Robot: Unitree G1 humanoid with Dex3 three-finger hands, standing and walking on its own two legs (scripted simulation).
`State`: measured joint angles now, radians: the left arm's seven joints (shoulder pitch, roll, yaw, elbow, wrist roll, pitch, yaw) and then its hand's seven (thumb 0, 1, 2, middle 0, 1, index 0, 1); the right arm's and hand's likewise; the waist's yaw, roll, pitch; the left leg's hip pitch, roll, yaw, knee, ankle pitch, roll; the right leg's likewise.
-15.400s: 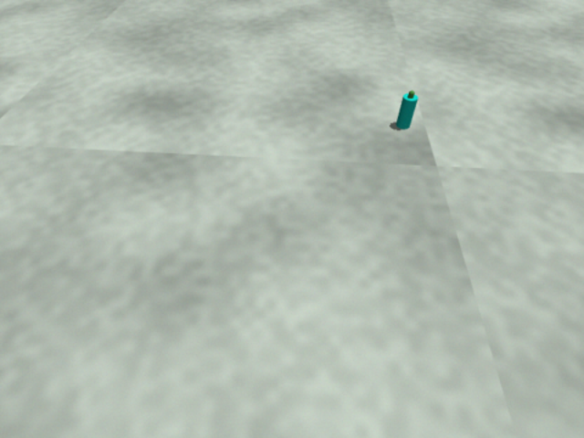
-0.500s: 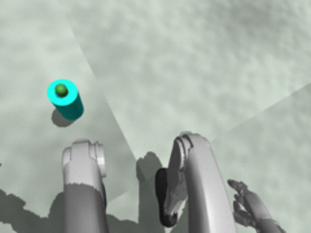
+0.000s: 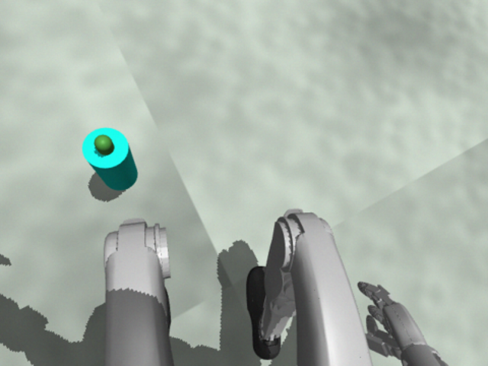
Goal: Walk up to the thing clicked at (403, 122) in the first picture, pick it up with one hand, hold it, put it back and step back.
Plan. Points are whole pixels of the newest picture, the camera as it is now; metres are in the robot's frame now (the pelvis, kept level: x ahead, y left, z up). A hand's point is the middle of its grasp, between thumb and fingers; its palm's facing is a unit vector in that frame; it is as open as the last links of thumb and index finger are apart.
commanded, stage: go down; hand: left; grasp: from the side
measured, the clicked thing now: (112, 160) +0.47 +0.23 -0.26
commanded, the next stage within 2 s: none
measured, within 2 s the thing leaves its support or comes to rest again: neither
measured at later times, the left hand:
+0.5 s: hand out of the picture +0.39 +0.43 +0.03, palm faces +0.20 -0.98 -0.02, open 17.7 cm
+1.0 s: hand out of the picture +0.39 +0.43 +0.03, palm faces +0.20 -0.98 -0.03, open 17.7 cm
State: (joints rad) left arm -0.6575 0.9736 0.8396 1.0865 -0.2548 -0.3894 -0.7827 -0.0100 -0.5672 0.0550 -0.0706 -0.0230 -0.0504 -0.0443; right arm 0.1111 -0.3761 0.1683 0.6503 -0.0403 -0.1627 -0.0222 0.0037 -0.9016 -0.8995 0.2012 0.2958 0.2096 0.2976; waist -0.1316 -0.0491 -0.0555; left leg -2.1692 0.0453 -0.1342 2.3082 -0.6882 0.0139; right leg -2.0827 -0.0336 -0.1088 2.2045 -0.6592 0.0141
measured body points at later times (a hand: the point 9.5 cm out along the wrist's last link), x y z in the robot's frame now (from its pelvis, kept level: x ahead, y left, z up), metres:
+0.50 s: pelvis +0.00 +0.00 +0.00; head +0.21 +0.09 +0.39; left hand +0.38 +0.48 +0.03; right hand +0.15 -0.28 -0.09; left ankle +0.08 +0.12 -0.34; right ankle +0.11 -0.13 -0.34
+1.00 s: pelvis +0.00 +0.00 +0.01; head +0.21 +0.09 +0.40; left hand +0.37 +0.48 +0.04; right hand +0.16 -0.27 -0.08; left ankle +0.08 +0.12 -0.34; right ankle +0.11 -0.13 -0.34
